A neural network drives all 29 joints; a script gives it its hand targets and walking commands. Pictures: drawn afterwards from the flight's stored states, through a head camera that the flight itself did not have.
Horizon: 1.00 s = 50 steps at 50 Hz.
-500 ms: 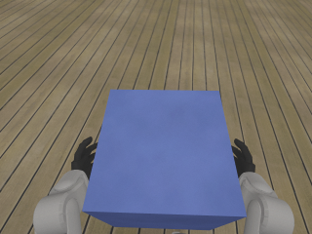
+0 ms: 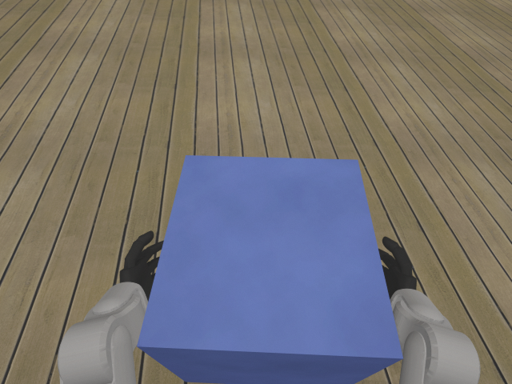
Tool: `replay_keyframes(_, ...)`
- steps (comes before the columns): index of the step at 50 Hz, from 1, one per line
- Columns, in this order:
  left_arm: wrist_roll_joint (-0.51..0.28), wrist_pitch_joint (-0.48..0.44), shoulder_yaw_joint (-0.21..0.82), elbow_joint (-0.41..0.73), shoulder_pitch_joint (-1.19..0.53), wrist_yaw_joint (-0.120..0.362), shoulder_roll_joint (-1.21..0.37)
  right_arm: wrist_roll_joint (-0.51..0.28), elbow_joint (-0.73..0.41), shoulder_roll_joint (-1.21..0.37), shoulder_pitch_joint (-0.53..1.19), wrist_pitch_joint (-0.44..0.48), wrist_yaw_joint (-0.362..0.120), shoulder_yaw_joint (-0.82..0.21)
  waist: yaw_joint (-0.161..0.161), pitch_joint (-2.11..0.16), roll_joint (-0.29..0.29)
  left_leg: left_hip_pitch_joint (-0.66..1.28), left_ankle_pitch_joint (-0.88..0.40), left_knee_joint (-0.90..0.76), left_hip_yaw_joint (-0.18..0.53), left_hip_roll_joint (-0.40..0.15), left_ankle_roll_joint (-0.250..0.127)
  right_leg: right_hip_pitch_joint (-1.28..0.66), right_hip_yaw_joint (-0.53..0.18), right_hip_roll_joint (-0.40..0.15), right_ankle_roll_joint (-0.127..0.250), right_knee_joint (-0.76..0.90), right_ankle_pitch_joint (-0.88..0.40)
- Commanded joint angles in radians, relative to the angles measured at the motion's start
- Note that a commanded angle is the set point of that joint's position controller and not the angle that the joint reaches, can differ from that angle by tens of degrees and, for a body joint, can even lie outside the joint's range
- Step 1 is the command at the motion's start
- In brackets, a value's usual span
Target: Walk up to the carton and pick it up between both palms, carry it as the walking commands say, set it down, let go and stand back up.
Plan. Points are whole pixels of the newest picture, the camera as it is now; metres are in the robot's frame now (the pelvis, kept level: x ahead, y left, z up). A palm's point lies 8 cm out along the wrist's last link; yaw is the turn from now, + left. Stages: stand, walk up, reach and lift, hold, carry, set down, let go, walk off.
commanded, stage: carry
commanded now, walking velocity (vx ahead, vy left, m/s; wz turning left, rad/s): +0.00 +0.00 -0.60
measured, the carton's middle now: (267, 276) +0.28 +0.00 +0.03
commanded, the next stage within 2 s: none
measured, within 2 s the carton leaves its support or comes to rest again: neither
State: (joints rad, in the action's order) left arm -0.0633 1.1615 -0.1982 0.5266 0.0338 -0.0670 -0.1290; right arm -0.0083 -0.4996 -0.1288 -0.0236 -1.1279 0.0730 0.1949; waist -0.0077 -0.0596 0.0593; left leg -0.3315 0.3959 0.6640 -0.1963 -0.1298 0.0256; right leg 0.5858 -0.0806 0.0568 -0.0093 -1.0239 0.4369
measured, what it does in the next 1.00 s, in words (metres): steps to the right, turning right: right foot, then left foot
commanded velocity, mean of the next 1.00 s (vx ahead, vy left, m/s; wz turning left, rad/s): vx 0.00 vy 0.00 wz -0.26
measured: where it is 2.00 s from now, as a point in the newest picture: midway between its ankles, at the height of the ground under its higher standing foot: outside the picture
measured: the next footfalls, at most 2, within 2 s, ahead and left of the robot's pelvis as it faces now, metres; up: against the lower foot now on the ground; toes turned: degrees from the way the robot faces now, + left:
right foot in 0.16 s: +0.07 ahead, -0.18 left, +0.00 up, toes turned -2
left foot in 0.38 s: +0.04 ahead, +0.00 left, +0.00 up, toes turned -1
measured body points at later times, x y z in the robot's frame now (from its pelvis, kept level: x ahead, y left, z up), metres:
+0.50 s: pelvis +0.03 -0.10 -0.01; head +0.08 -0.07 +0.44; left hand +0.31 +0.02 +0.03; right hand +0.24 -0.32 +0.06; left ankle +0.00 +0.00 -0.72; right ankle +0.01 -0.19 -0.70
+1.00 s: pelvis +0.06 -0.19 -0.01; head +0.09 -0.19 +0.44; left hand +0.36 -0.11 +0.05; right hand +0.24 -0.44 +0.05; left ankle +0.06 -0.09 -0.72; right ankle +0.04 -0.29 -0.72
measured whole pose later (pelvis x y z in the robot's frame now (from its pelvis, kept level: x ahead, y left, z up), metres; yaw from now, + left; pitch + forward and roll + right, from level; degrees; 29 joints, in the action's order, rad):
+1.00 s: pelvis +0.06 -0.19 -0.01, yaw -20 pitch +5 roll +2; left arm -0.07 1.15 -0.20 0.52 0.03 -0.07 -0.13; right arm -0.01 -0.51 -0.13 -0.03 -1.11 0.07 0.20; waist -0.01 -0.04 0.06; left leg -0.36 0.40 0.71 -0.22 -0.04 0.02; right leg 0.49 -0.11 0.05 0.01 -0.79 0.38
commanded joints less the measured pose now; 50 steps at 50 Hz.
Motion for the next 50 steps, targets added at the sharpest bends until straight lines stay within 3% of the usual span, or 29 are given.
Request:
replay_keyframes(1,-0.220,-0.037,0.867,0.251,-0.545,0.083,-0.744,-0.259,-0.183,-0.732,0.400,0.025,-0.119,-0.771,-0.002,-0.237,-0.304,0.446,-0.690,-0.113,-0.025,-0.297,-0.080,0.191,0.152,-0.089,-0.044,0.047,0.012)
replay_keyframes(5,-0.214,-0.024,0.845,0.233,-0.489,0.080,-0.714,-0.249,-0.178,-0.713,0.376,0.017,-0.102,-0.779,-0.006,-0.245,-0.325,0.333,-0.640,0.020,-0.064,-0.310,-0.030,-0.018,0.190,-0.039,-0.008,0.315,-0.024)
replay_keyframes(6,-0.216,-0.019,0.831,0.212,-0.478,0.080,-0.719,-0.243,-0.170,-0.717,0.383,0.010,-0.095,-0.784,-0.031,-0.282,-0.232,0.276,-0.635,0.177,-0.087,-0.274,0.005,-0.151,0.132,-0.019,0.005,0.432,-0.085)
replay_keyframes(7,-0.210,-0.022,0.799,0.185,-0.413,0.084,-0.710,-0.257,-0.209,-0.697,0.422,0.009,-0.095,-0.810,-0.048,-0.289,-0.012,0.127,-0.455,0.349,-0.056,-0.215,0.060,-0.293,-0.074,-0.086,0.034,0.469,-0.501)
replay_keyframes(8,-0.217,-0.019,0.786,0.159,-0.441,0.084,-0.689,-0.238,-0.159,-0.706,0.371,0.000,-0.093,-0.803,-0.021,-0.259,0.286,-0.144,0.152,0.462,-0.036,-0.051,0.104,-0.430,-0.385,-0.234,0.110,0.453,-1.067)
replay_keyframes(9,-0.211,-0.019,0.759,0.120,-0.388,0.095,-0.689,-0.262,-0.202,-0.703,0.438,0.003,-0.100,-0.843,-0.014,-0.200,0.381,-0.274,0.399,0.536,0.075,0.042,0.124,-0.421,-0.553,-0.254,0.146,0.483,-1.303)
replay_keyframes(10,-0.208,-0.015,0.763,0.113,-0.402,0.094,-0.698,-0.261,-0.167,-0.715,0.437,-0.005,-0.104,-0.837,-0.014,-0.196,0.292,-0.263,0.446,0.498,0.125,0.078,0.117,-0.397,-0.583,-0.263,0.165,0.500,-1.291)
replay_keyframes(11,-0.204,-0.023,0.763,0.136,-0.422,0.101,-0.712,-0.286,-0.197,-0.743,0.500,0.008,-0.104,-0.850,-0.012,-0.206,0.199,-0.214,0.371,0.485,0.143,0.070,0.120,-0.354,-0.547,-0.221,0.141,0.529,-1.077)
replay_keyframes(14,-0.209,-0.042,0.774,0.137,-0.422,0.108,-0.730,-0.284,-0.209,-0.746,0.493,0.023,-0.103,-0.829,-0.013,-0.239,0.245,-0.127,0.248,0.289,0.146,0.100,0.088,-0.292,-0.557,-0.167,0.151,0.574,-0.665)
replay_keyframes(15,-0.200,-0.053,0.769,0.136,-0.403,0.113,-0.742,-0.303,-0.236,-0.769,0.513,0.029,-0.106,-0.864,-0.014,-0.250,0.311,-0.122,0.214,0.261,0.151,0.109,0.082,-0.289,-0.575,-0.170,0.156,0.577,-0.691)
replay_keyframes(17,-0.222,-0.065,0.822,0.179,-0.433,0.110,-0.770,-0.287,-0.204,-0.793,0.436,0.033,-0.106,-0.849,-0.022,-0.312,0.246,-0.049,0.196,0.100,0.136,0.131,0.071,-0.355,-0.575,-0.179,0.183,0.535,-0.852)
replay_keyframes(19,-0.241,-0.092,0.853,0.258,-0.448,0.115,-0.793,-0.321,-0.318,-0.815,0.504,0.065,-0.115,-0.882,-0.014,-0.414,0.201,0.129,0.051,-0.034,0.163,0.087,0.045,-0.317,-0.500,-0.164,0.147,0.477,-0.872)
replay_keyframes(20,-0.232,-0.093,0.862,0.249,-0.431,0.105,-0.798,-0.316,-0.288,-0.818,0.454,0.069,-0.117,-0.868,0.005,-0.451,0.058,0.308,-0.142,-0.232,0.154,0.021,0.035,-0.245,-0.390,-0.113,0.103,0.391,-0.700)
replay_keyframes(21,-0.240,-0.101,0.890,0.312,-0.456,0.100,-0.803,-0.311,-0.263,-0.820,0.394,0.079,-0.124,-0.853,0.016,-0.472,-0.185,0.546,-0.476,-0.241,0.228,-0.159,-0.028,-0.015,-0.193,-0.021,0.036,0.235,-0.322)
replay_keyframes(22,-0.255,-0.100,0.913,0.369,-0.566,0.102,-0.787,-0.300,-0.225,-0.793,0.398,0.077,-0.131,-0.831,0.012,-0.418,-0.454,0.659,-0.897,-0.158,0.337,-0.415,-0.163,0.258,0.016,0.048,-0.023,0.021,0.150)
replay_keyframes(23,-0.238,-0.101,0.904,0.353,-0.537,0.100,-0.768,-0.315,-0.274,-0.779,0.420,0.087,-0.139,-0.838,0.011,-0.412,-0.427,0.651,-1.145,-0.107,0.242,-0.477,-0.208,0.300,0.031,-0.052,-0.017,-0.152,0.159)
replay_keyframes(27,-0.211,-0.072,0.887,0.275,-0.501,0.080,-0.738,-0.276,-0.197,-0.731,0.361,0.065,-0.131,-0.783,0.007,-0.267,-0.291,0.590,-0.958,-0.120,0.078,-0.334,-0.113,0.329,0.094,-0.108,-0.025,-0.114,0.049)
replay_keyframes(31,-0.206,-0.048,0.848,0.227,-0.477,0.077,-0.727,-0.269,-0.224,-0.709,0.406,0.039,-0.114,-0.800,0.005,-0.218,-0.231,0.394,-0.796,-0.060,-0.031,-0.286,-0.070,0.092,0.169,-0.071,-0.016,0.114,0.009)
replay_keyframes(34,-0.202,-0.036,0.816,0.188,-0.434,0.079,-0.710,-0.254,-0.202,-0.691,0.395,0.024,-0.099,-0.808,-0.021,-0.293,-0.188,0.352,-0.887,0.145,-0.068,-0.237,-0.015,-0.130,0.193,-0.003,0.015,0.361,-0.099)
replay_keyframes(35,-0.210,-0.036,0.812,0.193,-0.427,0.082,-0.691,-0.240,-0.167,-0.668,0.350,0.015,-0.095,-0.787,-0.035,-0.316,-0.108,0.277,-0.727,0.273,-0.064,-0.182,0.023,-0.236,0.092,-0.021,0.024,0.475,-0.312)
replay_keyframes(36,-0.216,-0.029,0.792,0.153,-0.390,0.090,-0.693,-0.246,-0.217,-0.663,0.386,0.014,-0.093,-0.803,-0.031,-0.312,0.138,0.069,-0.381,0.427,-0.041,-0.089,0.074,-0.377,-0.195,-0.179,0.088,0.427,-0.925)
replay_keyframes(37,-0.200,-0.027,0.762,0.111,-0.407,0.083,-0.660,-0.261,-0.190,-0.662,0.407,0.003,-0.099,-0.818,-0.008,-0.255,0.325,-0.157,0.278,0.526,0.028,0.054,0.098,-0.480,-0.477,-0.291,0.187,0.459,-1.339)
replay_keyframes(38,-0.198,-0.019,0.752,0.091,-0.370,0.087,-0.641,-0.247,-0.145,-0.654,0.370,-0.009,-0.096,-0.809,-0.004,-0.256,0.294,-0.191,0.380,0.511,0.115,0.083,0.085,-0.484,-0.524,-0.317,0.216,0.480,-1.349)
replay_keyframes(40,-0.195,-0.033,0.756,0.120,-0.410,0.097,-0.680,-0.266,-0.149,-0.695,0.427,0.007,-0.104,-0.828,-0.008,-0.235,0.193,-0.182,0.365,0.393,0.148,0.079,0.063,-0.429,-0.455,-0.270,0.171,0.516,-1.094)
replay_keyframes(42,-0.189,-0.050,0.756,0.127,-0.418,0.100,-0.706,-0.293,-0.181,-0.737,0.471,0.016,-0.106,-0.852,-0.013,-0.268,0.245,-0.111,0.344,0.265,0.128,0.108,0.065,-0.395,-0.427,-0.228,0.159,0.532,-0.917)
replay_keyframes(45,-0.214,-0.070,0.790,0.158,-0.408,0.111,-0.735,-0.290,-0.248,-0.741,0.468,0.038,-0.102,-0.857,-0.014,-0.364,0.263,-0.049,0.236,0.095,0.126,0.130,0.038,-0.455,-0.436,-0.237,0.172,0.518,-0.980)
replay_keyframes(47,-0.211,-0.072,0.822,0.188,-0.433,0.105,-0.751,-0.296,-0.232,-0.774,0.453,0.032,-0.106,-0.868,0.004,-0.388,0.199,0.126,0.018,-0.113,0.112,0.112,0.014,-0.375,-0.362,-0.224,0.137,0.475,-0.959)
replay_keyframes(49,-0.209,-0.077,0.848,0.200,-0.428,0.104,-0.750,-0.285,-0.238,-0.750,0.433,0.044,-0.113,-0.852,0.018,-0.425,0.007,0.418,-0.410,-0.195,0.178,-0.042,-0.025,-0.170,-0.183,-0.128,0.055,0.345,-0.621)
replay_keyframes(50,-0.216,-0.075,0.866,0.237,-0.447,0.104,-0.757,-0.296,-0.247,-0.747,0.445,0.049,-0.119,-0.850,0.018,-0.413,-0.253,0.540,-0.894,-0.142,0.243,-0.202,-0.094,0.003,-0.045,-0.054,0.007,0.236,-0.308)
